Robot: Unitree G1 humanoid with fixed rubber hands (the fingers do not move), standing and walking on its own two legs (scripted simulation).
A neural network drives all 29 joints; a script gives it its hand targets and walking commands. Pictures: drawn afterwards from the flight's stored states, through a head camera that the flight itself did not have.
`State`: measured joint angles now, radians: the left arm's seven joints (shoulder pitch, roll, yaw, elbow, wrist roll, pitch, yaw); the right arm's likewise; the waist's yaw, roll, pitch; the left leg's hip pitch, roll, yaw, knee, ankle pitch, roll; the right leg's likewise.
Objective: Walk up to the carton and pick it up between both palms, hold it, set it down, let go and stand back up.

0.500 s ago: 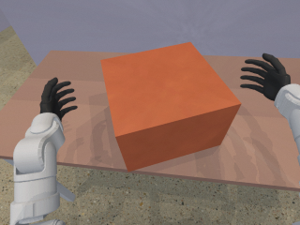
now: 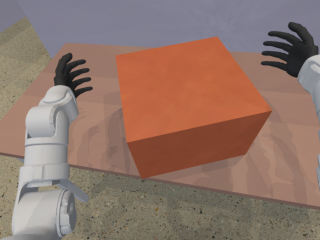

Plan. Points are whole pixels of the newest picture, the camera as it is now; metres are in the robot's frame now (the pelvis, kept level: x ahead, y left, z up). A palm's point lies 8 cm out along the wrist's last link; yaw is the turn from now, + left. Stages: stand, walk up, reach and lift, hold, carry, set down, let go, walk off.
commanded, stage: reach and lift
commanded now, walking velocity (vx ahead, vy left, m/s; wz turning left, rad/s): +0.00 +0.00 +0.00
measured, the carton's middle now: (180, 105) +0.46 +0.04 +0.05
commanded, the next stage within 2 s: none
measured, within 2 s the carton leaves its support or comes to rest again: neither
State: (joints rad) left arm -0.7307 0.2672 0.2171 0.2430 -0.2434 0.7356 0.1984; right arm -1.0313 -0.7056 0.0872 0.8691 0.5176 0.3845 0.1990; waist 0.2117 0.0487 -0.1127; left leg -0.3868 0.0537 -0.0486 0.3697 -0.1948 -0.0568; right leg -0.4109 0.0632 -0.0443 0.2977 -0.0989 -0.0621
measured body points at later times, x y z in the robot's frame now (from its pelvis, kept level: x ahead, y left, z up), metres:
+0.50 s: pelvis +0.00 +0.01 +0.00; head +0.09 -0.02 +0.44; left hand +0.36 +0.28 +0.09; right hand +0.50 -0.18 +0.08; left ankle -0.02 +0.15 -0.74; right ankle +0.02 -0.08 -0.74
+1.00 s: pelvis -0.01 +0.00 +0.00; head +0.06 -0.02 +0.44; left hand +0.37 +0.26 +0.09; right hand +0.50 -0.16 +0.11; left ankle -0.02 +0.15 -0.74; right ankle +0.02 -0.08 -0.74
